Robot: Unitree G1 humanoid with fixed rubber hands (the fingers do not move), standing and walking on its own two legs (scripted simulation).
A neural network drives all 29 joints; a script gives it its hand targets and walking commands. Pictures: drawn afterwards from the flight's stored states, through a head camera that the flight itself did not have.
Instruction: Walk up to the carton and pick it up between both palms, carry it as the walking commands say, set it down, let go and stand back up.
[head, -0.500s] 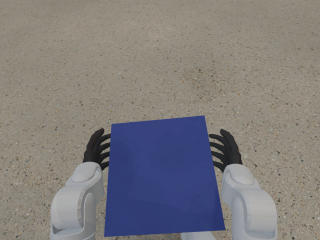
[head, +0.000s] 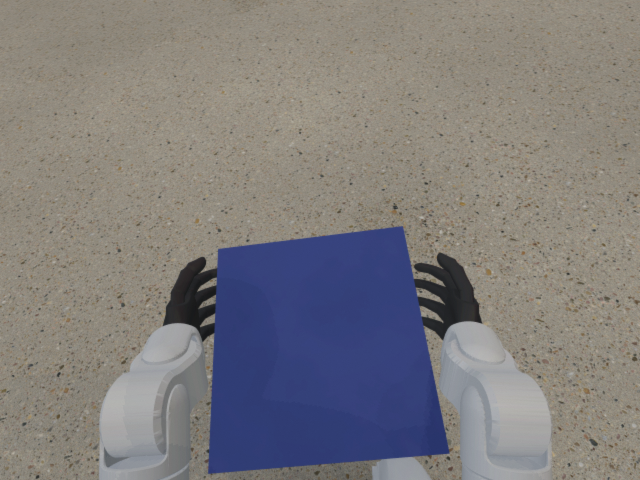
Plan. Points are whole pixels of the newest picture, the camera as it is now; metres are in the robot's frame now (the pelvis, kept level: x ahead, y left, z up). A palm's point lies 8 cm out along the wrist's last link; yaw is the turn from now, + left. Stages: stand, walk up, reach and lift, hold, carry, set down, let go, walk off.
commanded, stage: carry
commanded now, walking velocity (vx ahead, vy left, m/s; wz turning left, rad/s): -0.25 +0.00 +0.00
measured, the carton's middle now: (328, 358) +0.26 -0.01 -0.01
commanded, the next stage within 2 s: none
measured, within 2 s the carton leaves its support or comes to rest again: neither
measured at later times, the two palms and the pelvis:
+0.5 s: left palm (283, 112) +0.63 +0.05 +0.09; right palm (458, 107) +0.64 -0.23 +0.06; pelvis +0.38 -0.08 -0.01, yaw +0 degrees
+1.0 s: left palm out of the picture +1.03 +0.00 +0.09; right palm out of the picture +1.04 -0.29 +0.07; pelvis +0.77 -0.15 +0.00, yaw +2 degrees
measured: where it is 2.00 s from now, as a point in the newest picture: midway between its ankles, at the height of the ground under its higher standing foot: (375, 149)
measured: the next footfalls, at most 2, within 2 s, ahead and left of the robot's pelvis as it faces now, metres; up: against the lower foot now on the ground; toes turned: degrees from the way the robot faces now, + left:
left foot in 0.30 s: +0.28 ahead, +0.08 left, +0.00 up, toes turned +8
right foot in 0.50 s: +0.45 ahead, -0.19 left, +0.00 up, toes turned +0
